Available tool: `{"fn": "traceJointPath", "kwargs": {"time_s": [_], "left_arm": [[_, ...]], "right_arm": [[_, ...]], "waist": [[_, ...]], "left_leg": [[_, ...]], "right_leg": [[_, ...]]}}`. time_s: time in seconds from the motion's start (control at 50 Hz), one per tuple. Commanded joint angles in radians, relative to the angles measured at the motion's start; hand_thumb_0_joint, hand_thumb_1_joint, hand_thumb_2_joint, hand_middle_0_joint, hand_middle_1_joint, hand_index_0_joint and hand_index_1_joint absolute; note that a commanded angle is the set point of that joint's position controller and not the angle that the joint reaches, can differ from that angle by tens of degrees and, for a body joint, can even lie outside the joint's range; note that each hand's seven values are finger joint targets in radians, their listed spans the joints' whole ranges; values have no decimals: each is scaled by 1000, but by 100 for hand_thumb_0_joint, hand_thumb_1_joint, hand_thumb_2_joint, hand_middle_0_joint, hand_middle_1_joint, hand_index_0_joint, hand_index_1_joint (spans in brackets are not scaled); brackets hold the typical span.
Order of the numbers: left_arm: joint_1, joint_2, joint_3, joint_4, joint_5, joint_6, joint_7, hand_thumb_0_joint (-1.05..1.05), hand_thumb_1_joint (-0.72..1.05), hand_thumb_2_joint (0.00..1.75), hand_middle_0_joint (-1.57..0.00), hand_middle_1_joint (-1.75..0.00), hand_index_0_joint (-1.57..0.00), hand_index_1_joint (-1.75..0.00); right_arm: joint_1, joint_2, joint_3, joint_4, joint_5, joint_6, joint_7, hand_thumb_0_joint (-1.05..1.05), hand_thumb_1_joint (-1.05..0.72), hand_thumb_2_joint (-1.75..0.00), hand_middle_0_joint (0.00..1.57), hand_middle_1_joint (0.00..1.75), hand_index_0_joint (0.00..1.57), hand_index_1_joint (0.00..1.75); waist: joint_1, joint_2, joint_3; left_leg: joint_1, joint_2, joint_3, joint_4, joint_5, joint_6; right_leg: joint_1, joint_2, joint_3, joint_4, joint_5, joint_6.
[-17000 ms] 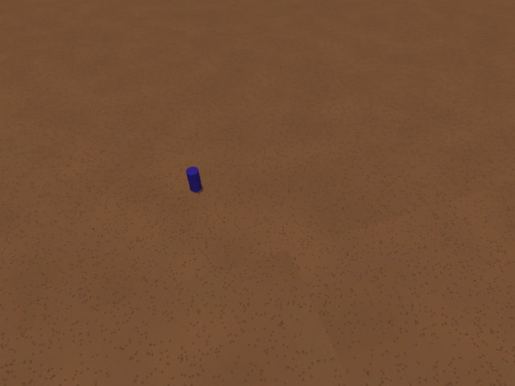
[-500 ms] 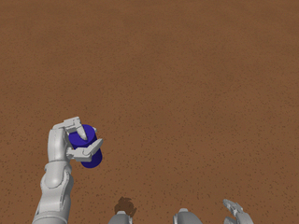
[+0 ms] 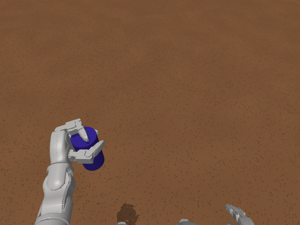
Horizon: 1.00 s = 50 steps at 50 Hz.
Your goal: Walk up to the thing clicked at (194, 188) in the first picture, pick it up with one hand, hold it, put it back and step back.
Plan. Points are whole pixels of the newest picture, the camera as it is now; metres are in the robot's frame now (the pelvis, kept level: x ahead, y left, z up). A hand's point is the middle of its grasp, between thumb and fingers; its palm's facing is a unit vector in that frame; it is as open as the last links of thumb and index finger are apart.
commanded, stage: hold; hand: left
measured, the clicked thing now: (89, 149) +0.33 +0.18 +0.00
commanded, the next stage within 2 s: none
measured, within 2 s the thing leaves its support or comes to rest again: neither
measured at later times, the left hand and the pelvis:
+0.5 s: hand (87, 139) +0.33 +0.17 +0.06, palm faces +0.15 -0.99 -0.03, open 5.7 cm; pelvis +0.00 +0.00 +0.01, yaw +0 degrees
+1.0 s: hand (85, 139) +0.32 +0.17 +0.07, palm faces +0.15 -0.99 -0.02, open 5.6 cm; pelvis +0.00 +0.00 +0.02, yaw +0 degrees
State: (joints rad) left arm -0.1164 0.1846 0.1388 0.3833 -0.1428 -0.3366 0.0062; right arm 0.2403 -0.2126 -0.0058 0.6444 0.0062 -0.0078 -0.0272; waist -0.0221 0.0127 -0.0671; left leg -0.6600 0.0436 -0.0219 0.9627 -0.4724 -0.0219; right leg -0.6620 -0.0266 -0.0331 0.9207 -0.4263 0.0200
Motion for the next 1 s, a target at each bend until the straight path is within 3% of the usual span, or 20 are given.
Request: {"fn": "traceJointPath", "kwargs": {"time_s": [0.0, 0.06, 0.1, 0.12, 0.14, 0.16, 0.22, 0.3, 0.36, 0.42, 0.52, 0.54, 0.64, 0.7, 0.74, 0.8, 0.84, 0.92, 0.94, 0.98], "left_arm": [[-273, 126, 42, -264, -12, -73, -4, 0, 34, 117, -131, -139, -133, -138], [-244, 94, 33, -221, -17, -66, 1, 0, 32, 117, -130, -139, -132, -137], [-273, 139, 70, -236, -6, -68, 15, 0, 34, 117, -130, -138, -132, -137], [-238, 102, 34, -193, -3, -63, 9, 0, 34, 119, -132, -140, -133, -139], [-303, 133, 49, -296, -7, -75, 11, 0, 34, 118, -131, -139, -133, -138], [-234, 110, 48, -185, -4, -69, 7, 0, 31, 117, -132, -139, -134, -138], [-241, 116, 54, -204, -6, -68, 5, 0, 36, 118, -130, -138, -132, -137], [-274, 129, 52, -278, -11, -75, 5, 0, 39, 119, -131, -139, -133, -138], [-253, 93, 35, -233, -14, -69, 7, 0, 37, 118, -130, -138, -132, -137], [-293, 125, 47, -254, -4, -75, 10, 0, 39, 122, -131, -140, -132, -140], [-254, 103, 32, -197, -11, -71, -6, 0, 38, 121, -132, -140, -134, -140], [-293, 127, 44, -252, -11, -75, -5, 0, 39, 121, -132, -141, -134, -140], [-234, 81, 18, -193, -20, -63, -12, 0, 36, 120, -130, -139, -132, -138], [-255, 115, 50, -204, -14, -68, -7, 0, 40, 121, -130, -139, -132, -139], [-326, 150, 62, -310, -11, -82, -2, 0, 39, 121, -130, -139, -132, -138], [-256, 87, 28, -238, -21, -76, -6, 0, 41, 122, -131, -140, -133, -139], [-256, 109, 49, -228, -20, -74, -6, 0, 40, 123, -130, -139, -131, -139], [-272, 94, 16, -218, -12, -72, -11, 0, 39, 123, -130, -140, -132, -140], [-253, 100, 45, -157, -13, -67, -9, 0, 39, 125, -132, -141, -133, -141], [-291, 111, 48, -199, -14, -75, -10, 0, 43, 123, -130, -139, -131, -139]], "right_arm": [[-7, -135, -48, -122, -3, -36, -12, 0, -92, -90, 20, 30, 20, 30], [-13, -127, -44, -121, -5, -32, -8, 0, -92, -90, 20, 30, 20, 30], [-17, -129, -48, -119, -3, -32, -11, 0, -92, -90, 20, 30, 20, 30], [-24, -126, -44, -125, -3, -29, -9, 0, -92, -90, 20, 30, 20, 30], [-28, -127, -47, -129, -3, -30, -10, 0, -92, -90, 20, 30, 20, 30], [-32, -128, -46, -122, -6, -31, -10, 0, -92, -90, 20, 30, 20, 30], [-38, -133, -50, -131, -1, -32, -8, 0, -92, -90, 20, 30, 20, 30], [-29, -135, -48, -131, 0, -29, -8, 0, -92, -90, 20, 30, 20, 30], [-37, -126, -42, -131, -3, -32, -7, 0, -92, -90, 20, 30, 20, 30], [-45, -130, -45, -133, -1, -30, -8, 0, -92, -90, 20, 30, 20, 30], [-55, -130, -42, -130, 2, -35, -8, 0, -92, -90, 20, 30, 20, 30], [-58, -129, -44, -133, 2, -35, -6, 0, -92, -90, 20, 30, 20, 30], [-68, -125, -39, -134, 5, -41, -5, 0, -92, -90, 20, 30, 20, 30], [-66, -132, -45, -129, 4, -46, -5, 0, -91, -90, 20, 30, 20, 30], [-67, -127, -41, -133, 4, -45, -5, 0, -91, -90, 20, 30, 20, 30], [-70, -124, -38, -130, 3, -49, -5, 0, -91, -90, 20, 30, 20, 30], [-66, -129, -42, -128, 5, -52, -7, 0, -91, -90, 20, 30, 20, 30], [-59, -128, -40, -112, 2, -50, -9, 0, -91, -90, 20, 30, 20, 30], [-57, -128, -42, -110, 2, -52, -9, 0, -91, -90, 20, 30, 20, 30], [-69, -127, -45, -117, 3, -53, -5, 0, -91, -90, 20, 30, 20, 30]], "waist": [[-5, 19, -318], [-5, 0, -279], [2, -5, -271], [-11, -13, -238], [-3, 6, -255], [-13, -15, -231], [3, -15, -257], [-2, 18, -295], [-9, -23, -262], [-3, 10, -247], [-4, -7, -215], [1, 11, -235], [-7, -28, -187], [-3, -26, -219], [8, 31, -236], [-2, 9, -219], [-2, -12, -232], [-13, -12, -181], [-8, -17, -182], [1, 0, -195]], "left_leg": [[165, -32, 11, -153, 318, 16], [151, -32, 13, -160, 317, 17], [150, -34, 18, -166, 291, 19], [142, -35, 20, -172, 272, 20], [151, -37, 24, -175, 259, 21], [144, -38, 25, -176, 246, 22], [155, -36, 20, -190, 257, 20], [206, -37, 24, -193, 313, 17], [189, -34, 18, -202, 298, 19], [196, -33, 17, -218, 274, 16], [204, -37, 21, -231, 259, 19], [206, -38, 21, -232, 259, 18], [192, -42, 28, -247, 213, 21], [205, -38, 24, -248, 231, 21], [225, -43, 27, -254, 227, 16], [233, -39, 21, -258, 235, 14], [230, -39, 22, -255, 248, 18], [219, -39, 26, -254, 247, 20], [207, -39, 25, -250, 244, 20], [216, -39, 25, -257, 230, 17]], "right_leg": [[214, 32, -9, -119, 326, -27], [218, 34, -13, -132, 326, -25], [218, 31, -9, -147, 312, -20], [207, 29, -9, -152, 293, -20], [216, 27, -4, -161, 286, -17], [210, 29, -4, -166, 273, -16], [232, 30, -8, -165, 279, -19], [263, 31, -5, -165, 331, -21], [266, 35, -10, -173, 318, -18], [249, 33, -12, -182, 287, -22], [260, 30, -9, -201, 274, -19], [267, 30, -7, -204, 276, -19], [260, 30, -9, -227, 235, -15], [276, 32, -10, -222, 251, -17], [276, 29, -7, -223, 243, -21], [275, 33, -12, -222, 248, -21], [286, 32, -9, -226, 266, -17], [262, 30, -9, -228, 269, -17], [255, 30, -9, -230, 266, -17], [261, 29, -10, -231, 248, -19]]}}
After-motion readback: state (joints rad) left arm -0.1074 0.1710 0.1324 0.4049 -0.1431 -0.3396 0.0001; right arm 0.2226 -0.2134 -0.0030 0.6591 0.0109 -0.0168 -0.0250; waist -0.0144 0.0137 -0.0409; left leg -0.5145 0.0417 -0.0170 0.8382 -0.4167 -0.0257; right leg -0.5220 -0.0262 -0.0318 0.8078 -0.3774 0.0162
